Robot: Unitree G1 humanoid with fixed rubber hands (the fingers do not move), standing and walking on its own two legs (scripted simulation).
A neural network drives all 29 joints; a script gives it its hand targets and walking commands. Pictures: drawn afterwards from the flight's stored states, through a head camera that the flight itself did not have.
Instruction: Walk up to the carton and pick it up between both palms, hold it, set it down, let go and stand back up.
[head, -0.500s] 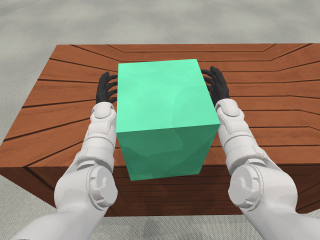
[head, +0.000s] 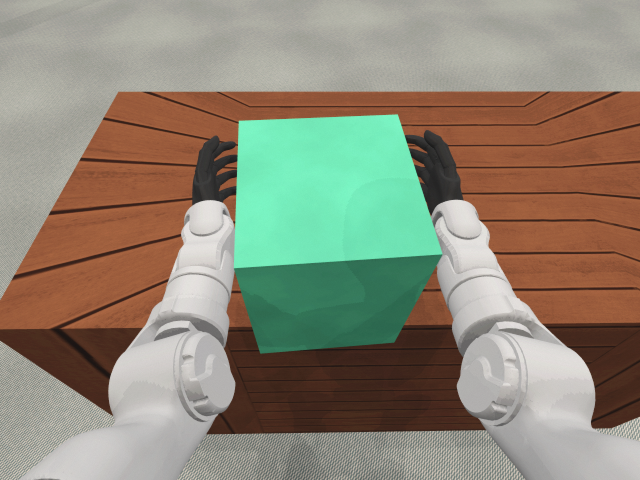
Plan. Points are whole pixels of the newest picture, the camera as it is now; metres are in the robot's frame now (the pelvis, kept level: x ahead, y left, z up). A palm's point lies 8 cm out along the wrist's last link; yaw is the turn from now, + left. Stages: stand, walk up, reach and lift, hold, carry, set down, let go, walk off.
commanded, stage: reach and lift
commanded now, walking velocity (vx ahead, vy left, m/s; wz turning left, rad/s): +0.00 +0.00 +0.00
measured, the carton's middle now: (324, 242) +0.41 +0.05 +0.05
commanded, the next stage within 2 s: none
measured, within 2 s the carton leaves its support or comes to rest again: neither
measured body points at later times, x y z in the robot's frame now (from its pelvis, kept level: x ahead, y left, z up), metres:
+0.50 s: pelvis -0.01 +0.00 +0.00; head -0.01 +0.01 +0.45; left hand +0.42 +0.21 +0.14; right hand +0.44 -0.09 +0.15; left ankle +0.05 +0.12 -0.74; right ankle -0.02 -0.14 -0.74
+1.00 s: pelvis -0.02 +0.00 +0.00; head -0.07 +0.02 +0.45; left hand +0.39 +0.22 +0.20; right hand +0.42 -0.08 +0.21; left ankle +0.05 +0.12 -0.74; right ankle -0.02 -0.14 -0.74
